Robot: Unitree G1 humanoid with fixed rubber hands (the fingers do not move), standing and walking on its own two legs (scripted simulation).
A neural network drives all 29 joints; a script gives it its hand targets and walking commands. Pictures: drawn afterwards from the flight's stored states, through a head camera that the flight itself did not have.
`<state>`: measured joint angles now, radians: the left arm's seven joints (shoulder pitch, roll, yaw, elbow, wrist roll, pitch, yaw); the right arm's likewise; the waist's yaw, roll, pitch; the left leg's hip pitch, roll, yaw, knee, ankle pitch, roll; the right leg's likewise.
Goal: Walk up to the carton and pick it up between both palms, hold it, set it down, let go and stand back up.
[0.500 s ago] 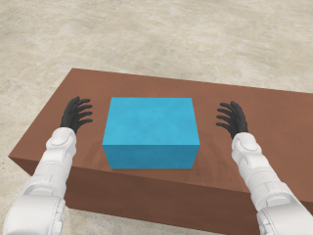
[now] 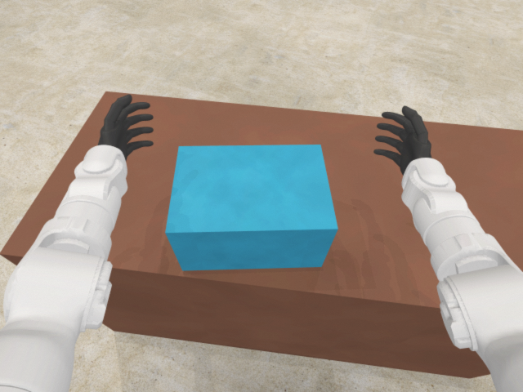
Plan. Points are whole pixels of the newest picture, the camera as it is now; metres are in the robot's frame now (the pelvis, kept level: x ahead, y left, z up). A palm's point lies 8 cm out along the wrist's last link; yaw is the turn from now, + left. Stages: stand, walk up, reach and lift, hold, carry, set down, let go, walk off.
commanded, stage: reach and lift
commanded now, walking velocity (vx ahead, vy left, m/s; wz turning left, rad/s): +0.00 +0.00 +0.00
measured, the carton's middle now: (251, 207) +0.44 +0.02 -0.05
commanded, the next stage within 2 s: none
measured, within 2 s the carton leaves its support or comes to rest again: neither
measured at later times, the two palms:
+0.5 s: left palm (139, 202) +0.43 +0.23 -0.01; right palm (378, 205) +0.42 -0.21 -0.01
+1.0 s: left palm (148, 205) +0.43 +0.21 -0.01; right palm (349, 202) +0.43 -0.16 -0.02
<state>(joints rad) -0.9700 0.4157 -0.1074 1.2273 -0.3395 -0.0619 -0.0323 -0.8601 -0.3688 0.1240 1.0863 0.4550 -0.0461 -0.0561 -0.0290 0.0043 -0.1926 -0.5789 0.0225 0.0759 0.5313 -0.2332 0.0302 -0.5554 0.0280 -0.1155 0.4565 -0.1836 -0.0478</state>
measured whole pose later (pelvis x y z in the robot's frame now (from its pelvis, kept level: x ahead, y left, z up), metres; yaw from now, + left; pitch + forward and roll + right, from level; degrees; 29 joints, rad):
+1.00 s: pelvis -0.02 +0.00 -0.06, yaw +0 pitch +30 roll -2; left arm -0.99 0.28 -0.05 1.44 -0.28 -0.41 0.00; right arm -0.96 -0.19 0.02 1.34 0.28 -0.36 -0.09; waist 0.02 0.02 -0.30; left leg -1.09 0.03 0.07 0.94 -0.37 0.04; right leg -1.08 0.00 -0.13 0.89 -0.33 -0.05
